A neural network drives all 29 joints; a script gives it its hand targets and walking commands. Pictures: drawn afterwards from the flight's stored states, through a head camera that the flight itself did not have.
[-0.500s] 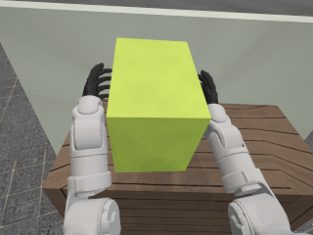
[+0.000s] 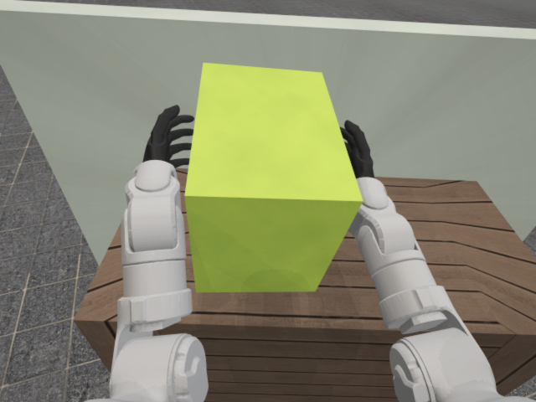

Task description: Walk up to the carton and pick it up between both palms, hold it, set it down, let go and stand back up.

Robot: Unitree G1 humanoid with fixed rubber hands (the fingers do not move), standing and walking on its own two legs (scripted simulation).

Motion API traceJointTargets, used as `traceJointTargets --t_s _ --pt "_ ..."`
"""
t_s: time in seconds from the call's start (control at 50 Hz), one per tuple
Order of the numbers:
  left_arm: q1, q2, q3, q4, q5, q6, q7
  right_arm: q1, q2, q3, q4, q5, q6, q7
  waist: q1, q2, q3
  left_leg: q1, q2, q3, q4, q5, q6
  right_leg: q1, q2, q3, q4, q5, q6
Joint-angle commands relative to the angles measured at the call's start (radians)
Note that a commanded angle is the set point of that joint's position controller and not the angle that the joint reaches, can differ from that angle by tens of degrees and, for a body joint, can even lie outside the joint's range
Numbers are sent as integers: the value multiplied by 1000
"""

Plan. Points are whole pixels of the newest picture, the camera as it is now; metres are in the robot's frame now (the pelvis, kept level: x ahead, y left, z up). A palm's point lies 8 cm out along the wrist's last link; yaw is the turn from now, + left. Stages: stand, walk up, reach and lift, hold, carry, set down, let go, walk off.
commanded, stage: hold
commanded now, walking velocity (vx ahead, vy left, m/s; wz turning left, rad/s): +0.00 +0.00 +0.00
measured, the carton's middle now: (260, 179) +0.39 +0.00 +0.17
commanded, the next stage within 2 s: none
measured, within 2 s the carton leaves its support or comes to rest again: neither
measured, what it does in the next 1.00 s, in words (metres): stands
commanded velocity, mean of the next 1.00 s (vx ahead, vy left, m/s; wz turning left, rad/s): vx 0.00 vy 0.00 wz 0.00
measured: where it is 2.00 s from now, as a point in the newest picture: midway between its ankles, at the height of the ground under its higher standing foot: outside the picture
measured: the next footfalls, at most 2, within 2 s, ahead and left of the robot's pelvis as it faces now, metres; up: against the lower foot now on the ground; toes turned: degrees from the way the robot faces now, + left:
none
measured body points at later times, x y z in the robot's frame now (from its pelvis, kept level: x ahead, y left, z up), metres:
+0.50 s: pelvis +0.00 +0.00 +0.00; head -0.04 +0.03 +0.45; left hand +0.37 +0.14 +0.21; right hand +0.37 -0.14 +0.19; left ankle +0.02 +0.13 -0.75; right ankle +0.00 -0.11 -0.75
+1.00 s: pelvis +0.00 +0.00 +0.00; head -0.05 +0.03 +0.45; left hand +0.37 +0.14 +0.22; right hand +0.37 -0.14 +0.19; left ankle +0.02 +0.13 -0.75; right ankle +0.00 -0.11 -0.75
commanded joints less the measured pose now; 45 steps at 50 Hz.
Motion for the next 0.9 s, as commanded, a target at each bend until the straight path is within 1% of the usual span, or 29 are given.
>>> traceJointTargets --t_s 0.0,0.02,0.04,0.06,0.08,0.12,0.14,0.18,0.2,0.24,0.28,0.3,0.34,0.36,0.4,0.42,0.44,0.5,0.52,0.58,0.62,0.66,0.68,0.74,0.76,0.8,0.84,0.86,0.88 --pt "-477 -509 -429 13 -131 -29 -135 -729 536 332 -295 54 -51 94 -23 64 -278 66 -68 82 -21 253 -4 71 61 -40 -26 181 39" --pt "-507 -494 -425 -3 -133 -29 -136 -727 521 323 -262 64 -44 96 -20 87 -261 56 -70 83 -31 239 -7 52 59 -43 -24 147 38" --pt "-498 -489 -424 -12 -130 -29 -138 -723 534 325 -275 54 -46 97 -2 72 -283 55 -70 94 -33 229 -3 63 61 -35 -24 134 38" --pt "-492 -495 -436 -9 -135 -33 -133 -714 519 329 -273 63 -47 99 -12 96 -284 62 -67 86 -30 246 -8 51 59 -43 -15 152 41" --pt "-483 -510 -444 -45 -143 -38 -130 -752 535 352 -353 66 -61 95 3 59 -352 83 -69 78 -18 296 -5 80 64 -42 -11 213 46" --pt "-481 -523 -467 -7 -158 -40 -129 -772 551 353 -364 71 -60 90 -10 84 -315 68 -70 77 -18 259 -7 69 63 -35 -20 183 40" --pt "-505 -514 -460 -26 -141 -40 -126 -735 531 340 -305 52 -51 93 -29 80 -288 73 -70 76 -20 252 -7 56 62 -43 -20 174 41" --pt "-502 -521 -488 -72 -169 -47 -127 -718 544 361 -341 60 -54 88 -25 65 -347 89 -66 70 -8 295 -8 66 59 -43 -12 215 45" --pt "-477 -487 -452 2 -150 -33 -129 -711 511 347 -287 57 -38 89 -21 78 -282 72 -67 76 -12 250 -10 36 61 -38 -19 176 44" --pt "-470 -504 -446 -27 -138 -30 -133 -707 531 350 -322 55 -43 90 -5 72 -298 68 -63 70 -22 250 -6 66 62 -41 -16 172 41" --pt "-460 -509 -449 -38 -142 -34 -133 -693 529 346 -316 57 -42 92 -22 78 -299 69 -67 70 -33 243 -5 65 59 -44 -19 174 47" --pt "-477 -486 -428 -14 -125 -32 -130 -736 531 354 -319 65 -42 94 2 63 -292 56 -65 79 -30 215 -2 66 61 -41 -23 141 44" --pt "-467 -500 -433 -29 -130 -33 -127 -732 530 359 -324 65 -54 96 4 73 -285 64 -63 77 -21 275 -4 58 61 -42 -17 193 42" --pt "-492 -513 -476 -72 -154 -38 -124 -702 526 357 -316 72 -47 98 -15 102 -323 82 -63 71 -10 296 -18 54 71 -47 -12 196 44" --pt "-458 -476 -425 -2 -133 -31 -129 -728 531 354 -320 60 -42 89 8 36 -281 57 -72 79 -21 246 4 63 56 -33 -19 194 54" --pt "-489 -504 -454 -38 -145 -35 -131 -727 532 365 -351 54 -50 89 -30 60 -316 68 -69 75 -17 227 1 66 61 -45 -16 194 48" --pt "-509 -501 -455 -52 -141 -36 -125 -737 537 372 -330 63 -50 92 -9 70 -323 69 -65 76 -14 242 -3 60 57 -48 -12 178 43" --pt "-457 -524 -494 -76 -162 -32 -127 -651 528 351 -322 48 -39 88 -41 86 -332 91 -63 61 -11 299 -19 72 69 -48 -12 199 46" --pt "-477 -500 -465 -34 -152 -31 -130 -673 519 338 -287 55 -36 89 -35 88 -270 71 -63 70 -20 264 -18 55 60 -46 -19 176 43" --pt "-483 -486 -444 -15 -147 -28 -142 -729 532 360 -346 66 -49 84 -12 51 -312 59 -73 90 -20 262 -3 77 56 -40 -9 223 54" --pt "-472 -498 -463 -90 -150 -41 -128 -697 543 390 -352 70 -47 86 -4 67 -360 80 -72 79 -10 306 -7 79 60 -48 0 263 56" --pt "-477 -507 -468 -40 -146 -32 -126 -719 519 366 -332 60 -42 87 -29 61 -312 74 -63 65 -12 272 -12 47 63 -60 -10 198 52" --pt "-494 -506 -463 -60 -155 -38 -127 -723 544 381 -338 69 -45 92 0 65 -316 79 -62 72 -17 265 -4 49 63 -48 -19 182 48" --pt "-481 -496 -453 -28 -134 -29 -128 -711 513 336 -291 54 -39 94 -23 91 -277 62 -64 75 -29 203 -8 33 59 -51 -20 127 42" --pt "-482 -488 -447 -29 -132 -29 -132 -722 531 328 -323 62 -45 91 -10 80 -288 64 -67 83 -27 192 -3 40 58 -38 -20 131 44" --pt "-488 -481 -427 -31 -125 -27 -136 -701 538 336 -272 48 -31 96 -6 61 -266 54 -64 83 -40 217 0 48 59 -39 -22 137 42" --pt "-468 -484 -404 39 -115 -21 -141 -727 521 318 -279 41 -38 97 -6 51 -251 41 -68 92 -44 179 4 35 54 -37 -31 123 41" --pt "-496 -515 -440 -27 -134 -28 -142 -744 532 325 -339 41 -58 94 -18 59 -312 52 -68 84 -36 216 1 56 59 -50 -16 157 45" --pt "-501 -480 -408 -2 -128 -37 -134 -765 533 342 -310 49 -47 98 8 44 -281 40 -66 77 -39 187 13 46 54 -50 -21 129 50"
